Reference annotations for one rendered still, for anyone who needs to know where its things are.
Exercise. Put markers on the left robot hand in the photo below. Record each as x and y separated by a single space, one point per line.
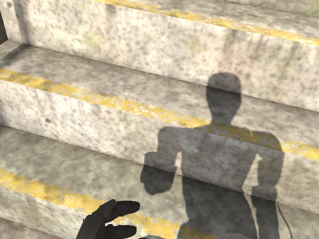
94 225

